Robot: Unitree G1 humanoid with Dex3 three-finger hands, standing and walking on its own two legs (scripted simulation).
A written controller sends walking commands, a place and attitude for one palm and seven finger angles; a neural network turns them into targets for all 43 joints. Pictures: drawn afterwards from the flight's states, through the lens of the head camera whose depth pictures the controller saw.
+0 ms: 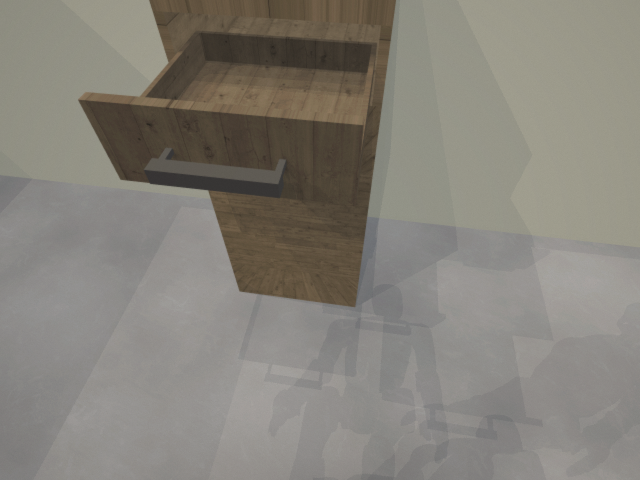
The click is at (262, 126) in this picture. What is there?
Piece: drawer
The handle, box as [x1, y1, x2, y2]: [144, 148, 286, 197]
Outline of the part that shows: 144,169 150,183 279,197 283,186 282,175 286,163 285,159 279,159 276,169 273,171 176,161 170,159 173,154 172,149 165,148 157,159 152,158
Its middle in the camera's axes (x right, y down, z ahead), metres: -0.14 -0.10 +0.54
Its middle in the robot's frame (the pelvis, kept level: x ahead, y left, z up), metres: +0.49 +0.16 +0.12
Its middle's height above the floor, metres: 0.90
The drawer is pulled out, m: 0.29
